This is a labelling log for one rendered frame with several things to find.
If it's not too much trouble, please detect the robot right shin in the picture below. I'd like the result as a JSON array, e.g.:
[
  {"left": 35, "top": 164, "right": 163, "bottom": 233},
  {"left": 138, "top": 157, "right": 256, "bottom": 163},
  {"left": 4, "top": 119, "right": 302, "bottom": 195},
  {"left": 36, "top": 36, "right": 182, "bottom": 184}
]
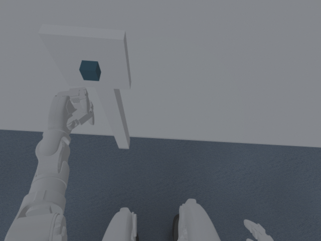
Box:
[{"left": 177, "top": 199, "right": 196, "bottom": 241}]

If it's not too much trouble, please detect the left robot thigh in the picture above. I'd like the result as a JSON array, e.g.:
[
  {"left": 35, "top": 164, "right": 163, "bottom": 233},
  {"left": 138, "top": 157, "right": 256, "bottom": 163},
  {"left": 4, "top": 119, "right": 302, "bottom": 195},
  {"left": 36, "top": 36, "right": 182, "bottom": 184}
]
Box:
[{"left": 102, "top": 211, "right": 137, "bottom": 241}]

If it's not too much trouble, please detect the robot left upper arm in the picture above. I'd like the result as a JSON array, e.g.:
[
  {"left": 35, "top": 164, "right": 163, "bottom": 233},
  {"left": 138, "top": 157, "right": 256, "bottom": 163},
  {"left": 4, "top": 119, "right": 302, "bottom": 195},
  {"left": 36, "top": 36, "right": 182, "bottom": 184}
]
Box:
[{"left": 7, "top": 213, "right": 67, "bottom": 241}]

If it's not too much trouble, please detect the robot left forearm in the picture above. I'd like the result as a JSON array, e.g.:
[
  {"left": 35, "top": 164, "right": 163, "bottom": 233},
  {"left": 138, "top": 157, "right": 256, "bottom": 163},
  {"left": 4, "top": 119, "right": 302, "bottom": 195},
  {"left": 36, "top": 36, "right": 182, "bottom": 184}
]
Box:
[{"left": 4, "top": 129, "right": 71, "bottom": 241}]

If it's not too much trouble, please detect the robot right hand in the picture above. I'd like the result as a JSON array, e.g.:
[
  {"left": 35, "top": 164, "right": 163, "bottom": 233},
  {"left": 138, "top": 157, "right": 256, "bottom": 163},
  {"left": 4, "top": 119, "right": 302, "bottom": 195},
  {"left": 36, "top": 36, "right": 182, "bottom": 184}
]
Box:
[{"left": 244, "top": 219, "right": 274, "bottom": 241}]

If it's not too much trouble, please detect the robot left hand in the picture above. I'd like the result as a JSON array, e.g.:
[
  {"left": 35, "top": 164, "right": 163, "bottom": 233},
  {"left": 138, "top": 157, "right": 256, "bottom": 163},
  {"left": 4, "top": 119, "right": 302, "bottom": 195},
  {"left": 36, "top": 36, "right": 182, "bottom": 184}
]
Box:
[{"left": 48, "top": 87, "right": 94, "bottom": 135}]

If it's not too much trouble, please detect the panel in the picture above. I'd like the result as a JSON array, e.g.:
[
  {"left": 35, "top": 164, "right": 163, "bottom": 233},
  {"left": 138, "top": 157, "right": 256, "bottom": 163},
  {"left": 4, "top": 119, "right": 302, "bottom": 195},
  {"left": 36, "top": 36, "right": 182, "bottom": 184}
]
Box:
[{"left": 38, "top": 24, "right": 131, "bottom": 149}]

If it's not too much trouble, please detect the button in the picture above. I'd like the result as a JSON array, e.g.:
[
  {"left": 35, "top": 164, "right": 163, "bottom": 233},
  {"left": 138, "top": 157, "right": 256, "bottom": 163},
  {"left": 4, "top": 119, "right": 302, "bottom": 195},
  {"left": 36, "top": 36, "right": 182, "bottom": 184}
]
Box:
[{"left": 79, "top": 60, "right": 101, "bottom": 81}]

